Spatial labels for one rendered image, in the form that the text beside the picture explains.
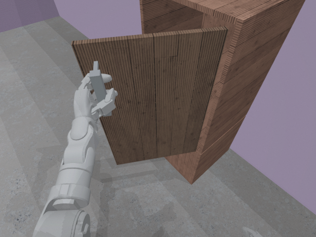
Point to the robot left hand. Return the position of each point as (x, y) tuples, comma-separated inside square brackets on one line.
[(86, 104)]

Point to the robot right hand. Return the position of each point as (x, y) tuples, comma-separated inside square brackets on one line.
[(250, 233)]

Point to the handle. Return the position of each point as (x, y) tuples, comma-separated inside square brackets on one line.
[(98, 84)]

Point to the cupboard door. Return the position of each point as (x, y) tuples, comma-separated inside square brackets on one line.
[(164, 83)]

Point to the left robot upper arm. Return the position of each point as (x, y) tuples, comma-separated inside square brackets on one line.
[(64, 223)]

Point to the left robot forearm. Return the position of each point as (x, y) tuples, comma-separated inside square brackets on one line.
[(71, 191)]

